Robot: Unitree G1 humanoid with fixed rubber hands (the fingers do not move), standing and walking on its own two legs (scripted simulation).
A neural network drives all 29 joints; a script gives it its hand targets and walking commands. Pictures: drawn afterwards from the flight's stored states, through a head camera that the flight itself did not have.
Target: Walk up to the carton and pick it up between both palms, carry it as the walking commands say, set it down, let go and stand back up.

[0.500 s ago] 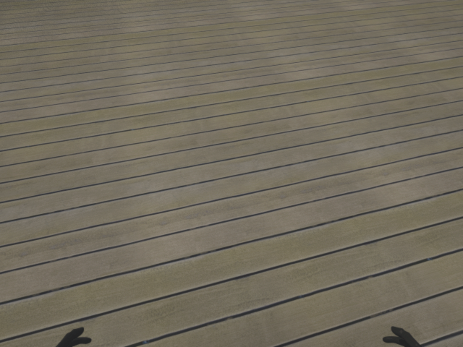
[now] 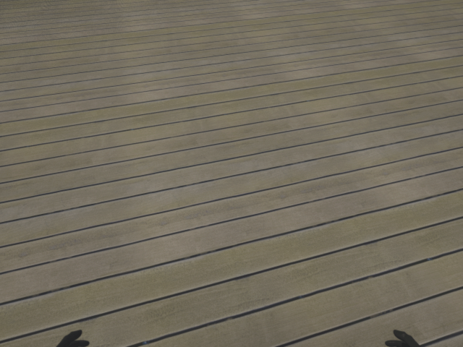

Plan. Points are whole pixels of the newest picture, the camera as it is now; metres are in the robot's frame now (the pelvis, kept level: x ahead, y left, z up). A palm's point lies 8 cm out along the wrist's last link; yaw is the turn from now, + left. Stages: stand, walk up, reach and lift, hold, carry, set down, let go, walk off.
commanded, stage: stand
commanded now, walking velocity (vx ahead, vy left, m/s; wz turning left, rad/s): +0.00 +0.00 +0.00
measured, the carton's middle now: out of the picture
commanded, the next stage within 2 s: walk up in 0.26 s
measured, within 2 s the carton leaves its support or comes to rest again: neither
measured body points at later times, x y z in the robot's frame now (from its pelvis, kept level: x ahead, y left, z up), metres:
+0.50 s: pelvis +0.00 +0.00 +0.00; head +0.02 +0.00 +0.45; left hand +0.12 +0.31 -0.11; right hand +0.10 -0.32 -0.12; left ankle +0.00 +0.12 -0.75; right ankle -0.01 -0.12 -0.73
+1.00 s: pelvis -0.05 -0.02 -0.02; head -0.02 +0.01 +0.42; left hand -0.09 +0.27 -0.16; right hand +0.20 -0.21 -0.12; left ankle -0.09 +0.08 -0.75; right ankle +0.01 -0.14 -0.73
